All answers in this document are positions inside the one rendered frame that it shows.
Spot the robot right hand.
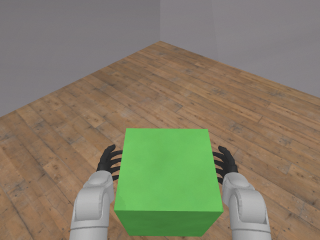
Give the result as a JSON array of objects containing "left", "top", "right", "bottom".
[{"left": 212, "top": 145, "right": 239, "bottom": 185}]

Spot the carton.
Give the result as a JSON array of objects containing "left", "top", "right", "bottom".
[{"left": 114, "top": 128, "right": 224, "bottom": 237}]

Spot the robot right forearm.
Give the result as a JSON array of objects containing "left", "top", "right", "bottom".
[{"left": 222, "top": 172, "right": 272, "bottom": 240}]

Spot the robot left forearm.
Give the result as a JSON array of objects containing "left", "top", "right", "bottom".
[{"left": 69, "top": 170, "right": 115, "bottom": 240}]

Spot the robot left hand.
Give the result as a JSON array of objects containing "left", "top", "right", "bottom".
[{"left": 96, "top": 144, "right": 123, "bottom": 181}]

